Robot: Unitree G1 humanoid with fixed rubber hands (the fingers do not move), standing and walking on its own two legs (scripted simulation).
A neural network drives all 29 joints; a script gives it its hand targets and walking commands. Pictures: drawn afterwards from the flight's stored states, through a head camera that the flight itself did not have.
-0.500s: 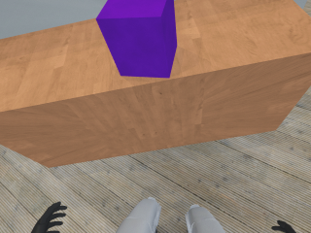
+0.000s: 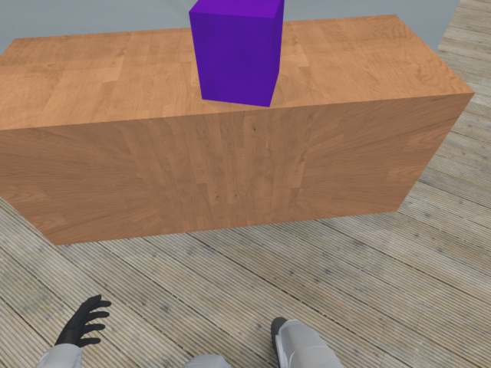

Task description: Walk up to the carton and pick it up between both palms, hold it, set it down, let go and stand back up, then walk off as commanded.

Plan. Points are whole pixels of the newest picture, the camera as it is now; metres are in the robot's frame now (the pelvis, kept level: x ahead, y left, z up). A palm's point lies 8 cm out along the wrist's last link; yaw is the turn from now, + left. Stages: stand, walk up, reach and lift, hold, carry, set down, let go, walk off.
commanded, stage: walk off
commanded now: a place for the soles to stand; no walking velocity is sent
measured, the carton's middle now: (241, 46) +0.93 +0.01 +0.05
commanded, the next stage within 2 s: none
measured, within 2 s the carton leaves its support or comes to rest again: neither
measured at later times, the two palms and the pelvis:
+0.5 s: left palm out of the picture -0.21 +0.37 -0.11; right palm out of the picture -0.13 -0.27 -0.03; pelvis -0.24 +0.07 +0.02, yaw -1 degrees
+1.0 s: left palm out of the picture -0.19 +0.42 -0.12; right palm out of the picture -0.44 -0.17 -0.03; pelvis -0.33 +0.15 +0.01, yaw -1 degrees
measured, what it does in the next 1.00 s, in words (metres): walks backwards: left foot, then right foot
